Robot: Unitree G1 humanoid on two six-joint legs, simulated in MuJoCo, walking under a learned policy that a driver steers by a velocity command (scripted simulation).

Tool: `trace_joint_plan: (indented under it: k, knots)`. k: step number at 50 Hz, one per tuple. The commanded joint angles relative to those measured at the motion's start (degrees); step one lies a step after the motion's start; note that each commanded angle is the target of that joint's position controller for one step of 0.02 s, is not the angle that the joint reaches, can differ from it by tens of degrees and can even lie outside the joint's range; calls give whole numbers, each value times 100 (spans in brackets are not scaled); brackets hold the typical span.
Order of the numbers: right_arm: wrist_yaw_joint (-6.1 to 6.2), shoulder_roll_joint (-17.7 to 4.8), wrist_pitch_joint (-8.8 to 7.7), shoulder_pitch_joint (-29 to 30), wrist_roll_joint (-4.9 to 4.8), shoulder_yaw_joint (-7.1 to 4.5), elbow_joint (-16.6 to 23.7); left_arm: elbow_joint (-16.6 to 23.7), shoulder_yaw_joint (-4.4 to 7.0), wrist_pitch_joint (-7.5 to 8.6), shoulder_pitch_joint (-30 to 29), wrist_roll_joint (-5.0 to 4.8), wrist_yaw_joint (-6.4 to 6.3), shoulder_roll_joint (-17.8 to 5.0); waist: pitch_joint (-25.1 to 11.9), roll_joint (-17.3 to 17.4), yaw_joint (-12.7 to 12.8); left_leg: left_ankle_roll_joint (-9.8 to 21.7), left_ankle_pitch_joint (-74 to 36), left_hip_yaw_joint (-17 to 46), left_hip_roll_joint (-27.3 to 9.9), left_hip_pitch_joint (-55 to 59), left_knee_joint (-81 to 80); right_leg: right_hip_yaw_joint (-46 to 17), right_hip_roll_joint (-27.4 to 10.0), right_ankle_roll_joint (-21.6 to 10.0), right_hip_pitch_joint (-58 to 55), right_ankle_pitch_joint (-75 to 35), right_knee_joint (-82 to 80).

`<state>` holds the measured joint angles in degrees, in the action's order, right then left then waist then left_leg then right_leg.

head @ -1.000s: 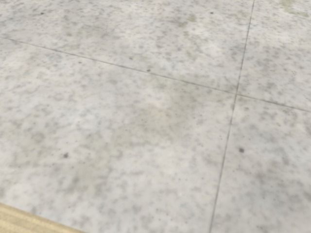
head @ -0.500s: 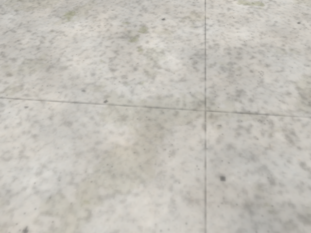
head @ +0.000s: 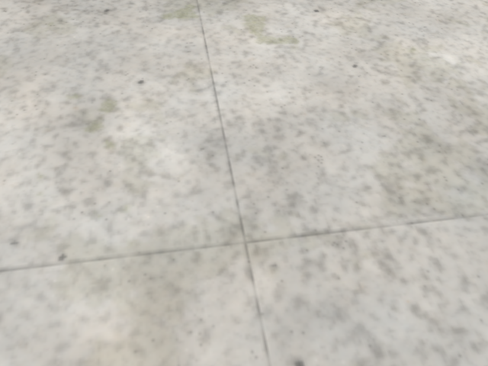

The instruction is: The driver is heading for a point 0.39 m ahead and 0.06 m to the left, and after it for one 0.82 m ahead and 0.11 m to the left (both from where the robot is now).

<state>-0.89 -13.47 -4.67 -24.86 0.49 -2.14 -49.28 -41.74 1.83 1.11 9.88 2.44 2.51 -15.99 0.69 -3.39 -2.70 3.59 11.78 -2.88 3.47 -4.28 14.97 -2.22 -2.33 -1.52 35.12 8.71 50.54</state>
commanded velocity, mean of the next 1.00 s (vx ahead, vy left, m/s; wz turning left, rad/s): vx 0.50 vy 0.00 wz -0.03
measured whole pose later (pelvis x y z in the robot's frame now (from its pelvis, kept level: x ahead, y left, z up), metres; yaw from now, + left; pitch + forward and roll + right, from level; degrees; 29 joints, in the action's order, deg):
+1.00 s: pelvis +0.53 +0.01 +0.00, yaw +0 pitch -1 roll +0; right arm -0.4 -12.5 -4.7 -21.7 0.5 -2.5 -55.6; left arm -51.9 2.6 1.9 11.9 2.1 1.5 -14.2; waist 1.9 -2.1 -0.9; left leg 5.5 9.9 -5.3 4.2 -5.4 15.4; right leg -0.2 -5.2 -2.3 32.7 10.8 56.7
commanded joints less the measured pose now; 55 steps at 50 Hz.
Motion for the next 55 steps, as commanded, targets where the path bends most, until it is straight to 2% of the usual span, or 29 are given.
trace_joint_plan:
  k: [1, 6, 8, 9, 10, 11, 12, 13, 14, 15, 16, 19, 21, 24, 27, 31, 34, 35, 36, 37, 38, 39, 40, 41, 43, 45, 47, 50, 55]
  knots:
    - [-6, -747, -85, 17, -18, -154, 217, 504, -63, 93, -692, -47, 36, -84, 256, 831, 25, 673, -1794, 738, -1265, -214, -681, 376, -68, 55, -98, -569, -899]
    - [42, -912, -14, -313, 26, -180, -45, 611, -52, 133, -1089, -70, -29, -208, 341, 810, -38, 616, -2455, 785, -1605, 343, -294, 555, 76, -196, -517, -237, -1663]
    - [72, -983, 25, -250, 31, -188, -112, 469, 0, 176, -647, -32, -87, -285, 146, 796, 211, 513, -3610, 669, -1595, 492, 397, 655, 325, -379, -1249, 140, -2012]
    - [80, -976, 52, -235, 6, -176, -153, 218, 58, 232, 63, 17, -134, -364, -221, 631, 541, 409, -4049, 441, -1397, 355, 1294, 703, 474, -521, -2194, 41, -2392]
    - [87, -862, 48, -190, -11, -130, -75, -61, 165, 294, 1036, 111, -200, -642, -846, 399, 925, 292, -3275, 261, -1175, -419, 2516, 144, -22, -760, -3608, 239, -2401]
    - [59, -326, 29, -376, -127, 10, 245, -102, 308, 309, 1734, 216, -277, -1214, -1666, -673, 1008, 42, -629, -152, -512, -2137, 4536, -2225, -1757, -1263, -5187, 1105, -2714]
    - [83, -686, 61, -450, -23, -116, 194, -157, 344, 211, 1676, -43, -272, -1226, -1791, -975, 909, 56, 1796, 246, -12, -3065, 5499, -3831, -2243, -1627, -5164, 1014, -3443]
    - [86, -889, 95, -35, 67, -184, 227, -146, 275, 176, 1188, -152, -260, -912, -849, -342, 702, 107, 1405, 536, -399, -3448, 5695, -2956, -1925, -1500, -4501, 1046, -3459]
    - [38, -725, 71, 256, 62, -137, 284, -123, 197, 208, 830, -164, -235, -594, -323, -92, 572, 111, 992, 539, -587, -3392, 5451, -2251, -1653, -1385, -3779, 663, -3633]
    - [13, -595, 90, 319, 46, -118, 260, -149, 146, 247, 625, -150, -220, -411, -63, -41, 381, 85, 742, 504, -763, -3125, 5077, -1702, -1336, -1159, -3251, 334, -3844]
    - [-13, -559, 157, 262, 112, -113, 225, -215, 113, 289, 579, -167, -227, -308, 64, -157, 231, 13, 646, 478, -852, -2864, 4835, -1337, -1121, -1030, -2879, -43, -3978]
    - [-105, -429, 285, 279, 166, -99, 155, -415, 135, 415, 779, -181, -218, -342, 53, -56, 96, -129, 295, 346, -867, -2747, 4641, -829, -927, -1080, -2689, -864, -4222]
    - [-126, -412, 308, 758, 168, -96, 289, -562, 164, 437, 965, -204, -212, -409, 228, 4, 145, -226, -116, 285, -971, -3130, 4295, -630, -876, -1121, -2754, -918, -4417]
    - [-133, -361, 299, 1501, 142, -59, 504, -757, 147, 426, 1241, -212, -202, -353, 386, 28, 291, -324, -740, 176, -1008, -3382, 3464, -334, -731, -1071, -2911, -1201, -4478]
    - [-140, -287, 277, 2101, 111, 4, 667, -941, 156, 435, 1531, -200, -207, -421, 436, 25, 454, -296, -1173, 33, -894, -3195, 2656, -148, -721, -1009, -3086, -1550, -4429]
    - [-116, -381, 250, 2627, 104, 6, 857, -1191, 161, 404, 1854, -145, -268, -493, 543, 28, 571, -100, -1037, -24, -755, -3168, 2067, -164, -962, -981, -3740, -1951, -4213]
    - [-69, -462, 193, 2383, 115, -38, 821, -1293, 180, 376, 1735, -109, -322, -593, 424, -11, 360, 164, -402, -145, -497, -2537, 1702, -64, -1055, -856, -4059, -3249, -3606]
    - [-26, -533, 162, 1899, 127, -85, 665, -1319, 192, 364, 1658, -102, -330, -647, 160, -36, 141, 270, -219, -235, -296, -1864, 1559, 28, -991, -773, -4039, -4027, -3008]
    - [31, -644, 105, 967, 170, -157, 341, -1339, 179, 343, 1595, -113, -328, -627, -333, 131, -264, 425, -360, -283, -162, -697, 1233, 253, -752, -658, -3752, -4185, -1920]
    - [106, -1034, 51, -117, 296, -278, 84, -1206, 115, 354, 1587, -151, -320, -468, -1051, 512, -636, 719, 59, 696, -1066, 866, 1176, 441, -492, -548, -2680, -2733, -337]
    - [124, -1691, 62, -512, 341, -446, 27, -1085, -6, 362, 2253, -350, -258, 163, -1777, 1902, -379, 1536, 542, 3615, -2802, 2448, 609, 709, 634, -254, -569, 1182, 1918]
    - [89, -1370, 142, -90, 67, -398, 56, -1165, 156, 352, 1903, -169, -287, -454, -1576, 1191, -330, 1510, 700, 4224, -2663, 2029, 66, -118, 579, -347, 5, 1940, 2442]
    - [81, -1065, 147, 542, 22, -312, 140, -1020, 191, 363, 1436, -167, -266, -490, -660, 885, -77, 1344, 628, 3172, -2457, 1229, 35, -159, 237, -395, 211, 1450, 2397]
    - [53, -718, 108, 843, 44, -225, 153, -976, 157, 387, 1164, -171, -241, -372, -285, 569, 28, 1196, 86, 2560, -2207, 557, -161, -127, 33, -399, 54, 1068, 2065]
    - [68, -417, 31, 972, 26, -132, 15, -1032, 136, 257, 1214, -59, -197, -184, 13, 716, 346, 853, -636, 1672, -1730, -244, -424, -59, -208, -305, -490, 828, 1495]
    - [63, -431, -61, 734, 18, -129, -137, -1077, 115, 143, 1240, -19, -134, -37, -12, 687, 423, 865, -1190, 1359, -1622, -400, -549, 56, -197, -208, -654, 706, 1327]
    - [59, -562, -106, 540, -11, -161, -278, -977, 111, 89, 892, -19, -95, -5, 151, 663, 439, 904, -1215, 1119, -1563, -408, -754, 153, -299, -107, -325, 389, 1013]
    - [53, -536, -96, 247, -14, -145, -443, -740, 98, 72, 92, -43, -74, -19, 401, 646, 291, 863, -1285, 864, -1428, -248, -940, 292, -415, 33, 180, -249, 244]
    - [72, -561, -95, -198, 3, -129, -671, -474, 14, 112, -890, -103, -65, 85, 497, 675, 34, 754, -1831, 543, -1345, 94, -869, 551, -244, 43, -7, -934, -1131]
